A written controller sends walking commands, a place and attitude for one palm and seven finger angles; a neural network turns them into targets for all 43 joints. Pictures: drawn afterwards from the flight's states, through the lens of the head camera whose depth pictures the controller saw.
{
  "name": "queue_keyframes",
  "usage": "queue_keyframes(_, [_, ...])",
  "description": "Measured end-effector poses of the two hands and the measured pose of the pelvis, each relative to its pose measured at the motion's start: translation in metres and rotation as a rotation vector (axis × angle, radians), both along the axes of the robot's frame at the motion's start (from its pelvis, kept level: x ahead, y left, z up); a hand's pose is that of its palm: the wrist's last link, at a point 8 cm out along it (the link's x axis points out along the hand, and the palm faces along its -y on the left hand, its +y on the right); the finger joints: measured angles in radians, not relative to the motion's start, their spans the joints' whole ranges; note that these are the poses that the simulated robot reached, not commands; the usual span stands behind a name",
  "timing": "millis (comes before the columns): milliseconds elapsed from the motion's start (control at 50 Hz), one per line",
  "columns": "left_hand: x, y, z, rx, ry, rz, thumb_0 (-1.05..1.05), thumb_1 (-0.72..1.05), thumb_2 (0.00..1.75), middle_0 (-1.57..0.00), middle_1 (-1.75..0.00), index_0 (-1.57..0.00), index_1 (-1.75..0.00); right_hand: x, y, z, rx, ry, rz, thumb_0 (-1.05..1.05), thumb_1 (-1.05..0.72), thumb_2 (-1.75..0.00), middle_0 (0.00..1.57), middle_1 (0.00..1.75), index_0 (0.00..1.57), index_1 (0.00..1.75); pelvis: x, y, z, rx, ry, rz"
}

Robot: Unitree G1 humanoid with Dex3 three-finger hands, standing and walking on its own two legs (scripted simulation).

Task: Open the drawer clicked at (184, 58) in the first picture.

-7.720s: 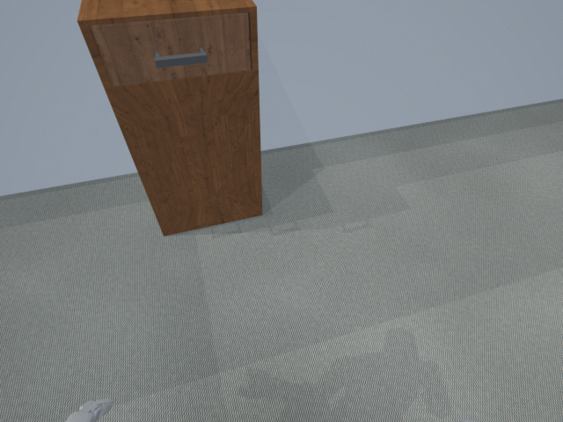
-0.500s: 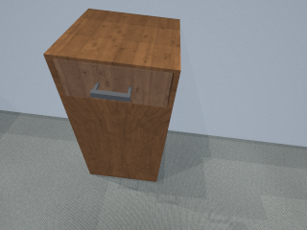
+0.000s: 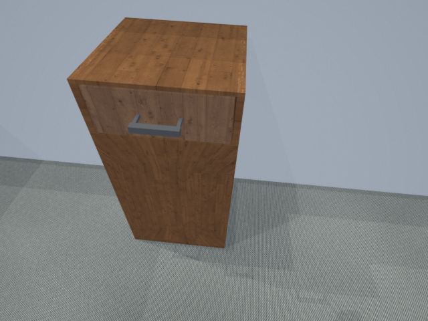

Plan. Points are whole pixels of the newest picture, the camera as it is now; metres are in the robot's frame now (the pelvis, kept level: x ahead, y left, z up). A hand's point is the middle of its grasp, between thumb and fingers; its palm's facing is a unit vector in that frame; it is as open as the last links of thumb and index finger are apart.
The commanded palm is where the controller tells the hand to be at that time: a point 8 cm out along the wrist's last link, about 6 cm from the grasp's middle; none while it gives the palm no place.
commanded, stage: come to a stop and stand still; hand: left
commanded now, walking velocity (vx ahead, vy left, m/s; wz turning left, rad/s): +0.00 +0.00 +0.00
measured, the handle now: (156, 124) +0.58 +0.20 +0.03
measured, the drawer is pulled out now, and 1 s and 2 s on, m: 0.00 0.00 0.00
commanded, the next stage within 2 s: look again from close up in 0.14 s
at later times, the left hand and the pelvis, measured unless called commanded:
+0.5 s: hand out of the picture +0.03 +0.19 -0.18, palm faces +0.02 -0.98 -0.22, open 7.4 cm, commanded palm none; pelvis +0.03 +0.02 -0.01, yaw +0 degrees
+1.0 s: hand (111, 269) +0.22 +0.22 -0.05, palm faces +0.00 -0.75 -0.66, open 7.5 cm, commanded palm +0.16 +0.25 -0.04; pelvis +0.04 +0.02 -0.01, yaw +0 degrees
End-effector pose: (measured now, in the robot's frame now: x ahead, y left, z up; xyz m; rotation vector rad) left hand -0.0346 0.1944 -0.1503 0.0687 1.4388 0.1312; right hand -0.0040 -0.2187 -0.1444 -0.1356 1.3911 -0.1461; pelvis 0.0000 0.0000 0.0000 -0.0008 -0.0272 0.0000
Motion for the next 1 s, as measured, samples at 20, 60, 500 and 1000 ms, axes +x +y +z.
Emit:
queue_keyframes(20, [0.001,-0.001,0.0,-0.002,-0.004,-0.001,0.0,0.91,0.9,-0.2,-0.3,-0.2,-0.3,-0.005,0.001,0.0,0.002,0.012,-0.003,0.0,-0.92,-0.9,0.2,0.3,0.2,0.3,-0.001,-0.001,0.0,-0.001,0.001,0.001])
queue_keyframes(60, [0.003,-0.002,-0.001,-0.005,-0.01,-0.001,0.0,0.91,0.9,-0.2,-0.3,-0.2,-0.3,-0.014,0.003,0.0,0.007,0.035,-0.008,0.0,-0.92,-0.9,0.2,0.3,0.2,0.3,-0.001,-0.001,0.0,-0.002,0.005,0.002])
queue_keyframes(500, [0.063,0.048,0.002,0.095,-0.08,-0.048,0.0,0.91,0.9,-0.2,-0.3,-0.2,-0.3,0.011,0.033,-0.014,0.04,-0.002,-0.015,0.01,-0.92,-0.9,0.2,0.3,0.2,0.3,0.027,0.022,-0.01,-0.011,0.029,-0.007])
queue_keyframes(1000, [0.239,0.06,0.143,0.574,-0.834,-0.427,0.02,0.87,0.87,-0.21,-0.33,-0.2,-0.34,0.151,-0.001,0.022,-0.061,-0.568,0.059,0.01,-0.92,-0.9,0.2,0.3,0.2,0.3,0.04,0.019,-0.015,0.042,0.08,-0.002])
